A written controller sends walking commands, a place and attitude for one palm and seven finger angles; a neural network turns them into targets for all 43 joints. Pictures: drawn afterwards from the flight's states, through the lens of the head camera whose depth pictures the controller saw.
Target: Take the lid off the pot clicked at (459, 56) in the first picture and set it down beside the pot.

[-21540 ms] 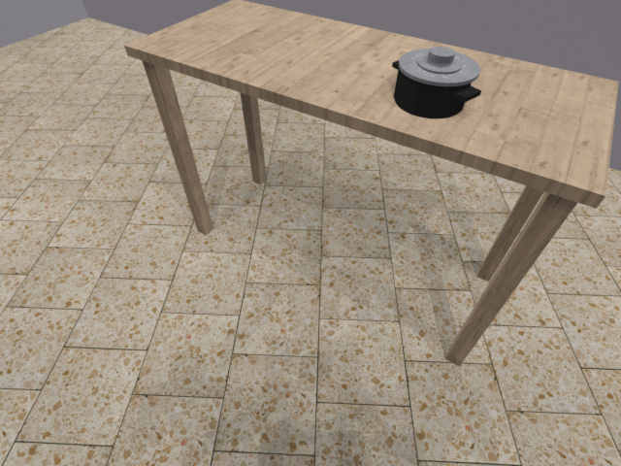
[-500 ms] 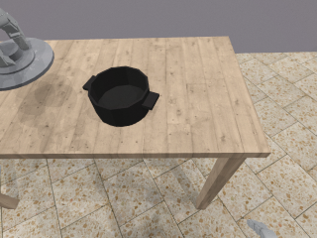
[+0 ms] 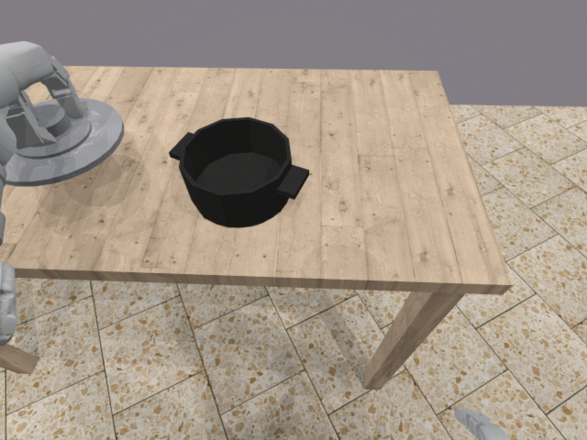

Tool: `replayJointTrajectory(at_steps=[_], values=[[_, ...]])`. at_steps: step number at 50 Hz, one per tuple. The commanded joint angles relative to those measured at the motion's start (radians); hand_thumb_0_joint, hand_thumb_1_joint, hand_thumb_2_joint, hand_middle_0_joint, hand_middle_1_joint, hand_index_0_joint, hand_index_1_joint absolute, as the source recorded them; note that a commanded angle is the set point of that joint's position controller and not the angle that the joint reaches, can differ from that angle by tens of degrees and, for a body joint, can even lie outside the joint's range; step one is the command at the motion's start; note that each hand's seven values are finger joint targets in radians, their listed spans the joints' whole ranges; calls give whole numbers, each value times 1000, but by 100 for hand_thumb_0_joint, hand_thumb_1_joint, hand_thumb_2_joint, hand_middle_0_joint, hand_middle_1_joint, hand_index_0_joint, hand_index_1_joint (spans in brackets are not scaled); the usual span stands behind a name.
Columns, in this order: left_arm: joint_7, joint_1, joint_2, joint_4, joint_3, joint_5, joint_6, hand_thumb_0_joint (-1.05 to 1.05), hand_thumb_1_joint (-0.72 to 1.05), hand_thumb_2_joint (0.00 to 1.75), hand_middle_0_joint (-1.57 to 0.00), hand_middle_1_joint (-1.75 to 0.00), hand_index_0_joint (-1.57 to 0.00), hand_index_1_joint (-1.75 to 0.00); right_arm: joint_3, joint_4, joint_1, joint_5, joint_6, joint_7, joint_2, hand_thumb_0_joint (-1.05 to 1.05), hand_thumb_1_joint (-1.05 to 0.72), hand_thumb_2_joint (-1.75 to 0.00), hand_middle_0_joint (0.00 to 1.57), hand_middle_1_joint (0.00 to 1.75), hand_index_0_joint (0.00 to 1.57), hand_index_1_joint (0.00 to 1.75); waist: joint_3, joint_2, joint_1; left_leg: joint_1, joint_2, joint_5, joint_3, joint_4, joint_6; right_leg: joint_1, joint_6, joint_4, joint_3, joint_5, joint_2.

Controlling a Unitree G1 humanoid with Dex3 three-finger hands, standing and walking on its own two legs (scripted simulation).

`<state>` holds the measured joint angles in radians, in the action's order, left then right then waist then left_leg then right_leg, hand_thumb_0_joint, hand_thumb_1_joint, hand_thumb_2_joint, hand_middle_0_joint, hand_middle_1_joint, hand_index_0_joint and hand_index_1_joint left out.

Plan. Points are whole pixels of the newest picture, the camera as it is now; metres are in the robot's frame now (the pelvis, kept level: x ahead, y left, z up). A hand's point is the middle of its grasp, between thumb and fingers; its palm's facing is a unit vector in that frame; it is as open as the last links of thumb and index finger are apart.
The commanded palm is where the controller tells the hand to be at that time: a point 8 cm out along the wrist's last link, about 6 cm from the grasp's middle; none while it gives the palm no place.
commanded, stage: lower the lid onto the table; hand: left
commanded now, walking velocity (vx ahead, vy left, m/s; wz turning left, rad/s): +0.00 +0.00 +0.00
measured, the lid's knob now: (44, 122) +0.46 +0.33 +0.18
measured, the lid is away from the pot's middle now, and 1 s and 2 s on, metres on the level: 0.23 0.23 0.23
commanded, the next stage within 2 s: open the fingers wide in 1.84 s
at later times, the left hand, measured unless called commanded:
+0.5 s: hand (59, 136) +0.44 +0.31 +0.18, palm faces -0.36 -0.15 -0.92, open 8.1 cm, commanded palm +0.45 +0.32 +0.25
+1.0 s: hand (68, 154) +0.44 +0.32 +0.14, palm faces -0.43 -0.17 -0.89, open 8.0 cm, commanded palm +0.46 +0.33 +0.22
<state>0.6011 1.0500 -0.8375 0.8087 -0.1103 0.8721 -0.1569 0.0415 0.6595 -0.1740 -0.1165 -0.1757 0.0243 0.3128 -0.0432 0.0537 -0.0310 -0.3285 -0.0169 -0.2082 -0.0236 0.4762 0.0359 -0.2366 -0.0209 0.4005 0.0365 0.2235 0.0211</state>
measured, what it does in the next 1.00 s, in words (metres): stands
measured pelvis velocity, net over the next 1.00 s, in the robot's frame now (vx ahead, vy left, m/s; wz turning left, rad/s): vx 0.00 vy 0.00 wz -0.02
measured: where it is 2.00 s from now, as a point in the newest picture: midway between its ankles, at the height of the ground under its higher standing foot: outside the picture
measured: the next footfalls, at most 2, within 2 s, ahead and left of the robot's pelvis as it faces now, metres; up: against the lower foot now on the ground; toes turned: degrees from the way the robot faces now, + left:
none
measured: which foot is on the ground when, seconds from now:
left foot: down 0.00-1.00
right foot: down 0.00-1.00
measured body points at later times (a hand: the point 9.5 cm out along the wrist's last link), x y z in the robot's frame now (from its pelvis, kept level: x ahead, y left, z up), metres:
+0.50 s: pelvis +0.00 +0.00 +0.00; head +0.05 -0.01 +0.44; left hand +0.45 +0.31 +0.23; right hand +0.09 -0.27 -0.13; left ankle +0.02 +0.10 -0.74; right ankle -0.01 -0.14 -0.74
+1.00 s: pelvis +0.00 +0.00 -0.01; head +0.06 +0.00 +0.44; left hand +0.46 +0.32 +0.19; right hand +0.08 -0.28 -0.13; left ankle +0.02 +0.10 -0.74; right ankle -0.01 -0.14 -0.74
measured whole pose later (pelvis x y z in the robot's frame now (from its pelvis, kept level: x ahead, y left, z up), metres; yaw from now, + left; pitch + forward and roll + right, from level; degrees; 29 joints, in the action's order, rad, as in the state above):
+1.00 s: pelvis +0.00 +0.00 -0.01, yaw -1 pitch +6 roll -2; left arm 0.54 1.01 -0.83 0.98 -0.08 0.88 -0.02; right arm 0.03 0.68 -0.23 -0.11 -0.17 0.03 0.32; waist -0.02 0.03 -0.07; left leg -0.41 -0.01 -0.25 -0.01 0.55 0.04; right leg -0.32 -0.03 0.46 0.02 0.25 0.01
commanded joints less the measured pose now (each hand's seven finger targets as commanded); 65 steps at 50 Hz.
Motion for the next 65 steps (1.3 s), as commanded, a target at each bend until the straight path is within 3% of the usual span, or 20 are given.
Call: replayJointTrajectory(at_steps=[1,3,4,5,8,9,13,14,18,20,28,30,32,38,42,44,49,58,62,65], values=[[-64,586,-354,-214,135,15,28,0,47,121,-80,-88,-87,-92,-52,-106,17,7,26,9,156,0,-90,-90,20,30,20,30,462,77,-22,277,-30,286,3,-28,44,43,65,-10,36,-241,-77],[-66,562,-329,-219,125,9,32,0,47,121,-80,-88,-87,-92,-61,-104,7,9,29,7,160,0,-90,-90,20,30,20,30,480,111,-27,313,-28,344,-2,-16,43,24,68,-12,36,-248,-81],[-72,544,-383,-204,169,20,35,0,47,121,-80,-88,-87,-92,-57,-103,-1,12,28,5,159,0,-90,-90,20,30,20,30,485,73,-16,290,-30,339,-2,-13,43,49,65,-5,34,-259,-80],[-69,541,-366,-152,156,20,40,0,47,121,-80,-88,-87,-92,-53,-99,2,9,25,7,159,0,-90,-90,20,30,20,30,454,48,-24,264,-29,316,2,-15,44,41,64,-4,37,-257,-80],[-69,546,-318,-218,122,4,42,0,47,121,-80,-88,-87,-92,-66,-110,6,10,23,1,160,0,-90,-90,20,30,20,30,490,100,-29,311,-26,377,-6,-10,40,23,66,-2,37,-261,-80],[-75,551,-360,-252,158,14,46,0,47,121,-80,-88,-87,-92,-65,-109,-1,13,24,-3,161,0,-90,-90,20,30,20,30,513,105,-19,323,-25,392,-10,-6,40,28,64,0,32,-261,-80],[-72,469,-324,-168,145,2,47,0,47,121,-80,-88,-87,-92,-66,-110,-9,9,17,-4,160,0,-90,-90,20,30,20,30,453,69,-30,274,-29,360,0,-3,43,11,66,-3,36,-259,-83],[-75,472,-364,-157,173,10,50,0,47,121,-80,-88,-87,-92,-61,-107,-12,12,12,-5,161,0,-90,-90,20,30,20,30,447,34,-21,244,-30,313,3,-10,42,30,63,1,37,-248,-81],[-77,517,-330,-200,137,4,57,0,47,121,-80,-88,-87,-92,-68,-113,-1,10,12,-2,160,0,-90,-90,20,30,20,30,475,88,-30,277,-31,328,0,-5,44,16,67,1,33,-242,-82],[-84,500,-383,-171,183,14,66,0,47,121,-80,-88,-87,-92,-63,-109,-10,12,10,-2,161,0,-90,-90,20,30,20,30,483,56,-23,260,-32,322,4,1,47,30,64,10,33,-254,-83],[-88,535,-339,-159,131,2,85,0,47,121,-80,-88,-87,-92,-64,-100,-16,10,18,9,163,0,-90,-90,20,30,20,30,482,100,-34,266,-30,298,8,5,48,4,66,9,29,-235,-81],[-94,501,-384,-114,175,10,95,0,47,121,-80,-88,-87,-92,-61,-94,-26,13,19,10,161,0,-90,-90,20,30,20,30,481,60,-31,240,-33,284,14,15,51,18,61,18,28,-247,-82],[-88,504,-332,-76,130,3,96,0,47,121,-80,-88,-87,-92,-60,-86,-30,10,17,12,159,0,-90,-90,20,30,20,30,443,38,-39,215,-32,252,21,10,52,5,58,14,30,-241,-80],[-96,548,-321,-126,107,1,116,0,47,121,-80,-88,-87,-92,-64,-83,-37,13,28,16,165,0,-90,-90,20,30,20,30,494,119,-43,277,-25,334,11,25,48,-20,64,24,31,-253,-83],[-96,515,-341,-17,123,5,122,0,47,121,-80,-88,-87,-92,-58,-67,-59,12,27,17,167,0,-90,-90,20,30,20,30,440,51,-46,201,-30,245,26,27,52,-21,57,28,29,-241,-81],[-104,545,-376,-103,146,13,134,0,47,121,-80,-88,-87,-92,-64,-76,-58,14,28,15,171,0,-90,-90,20,30,20,30,521,100,-38,249,-27,313,18,36,50,-4,58,38,23,-261,-78],[-106,489,-367,-41,155,10,146,0,47,121,-80,-88,-87,-92,-65,-68,-80,14,30,14,172,0,-90,-90,20,30,20,30,494,68,-44,248,-20,383,10,56,48,-35,55,48,31,-277,-84],[-114,451,-318,-76,132,3,159,0,47,121,-80,-88,-87,-92,-74,-79,-83,17,27,7,171,0,-90,-90,20,30,20,30,516,123,-51,298,-13,448,-10,76,35,-102,61,55,40,-239,-93],[-119,449,-350,-27,157,8,162,0,47,121,-80,-88,-87,-92,-70,-69,-88,17,20,7,173,0,-90,-90,20,30,20,30,484,68,-49,231,-22,335,3,72,43,-91,58,59,39,-222,-90],[-126,485,-358,-26,151,16,171,0,47,121,-80,-88,-87,-92,-69,-67,-91,17,19,11,174,0,-90,-90,20,30,20,30,487,91,-49,226,-22,292,4,71,42,-104,61,64,38,-195,-90]])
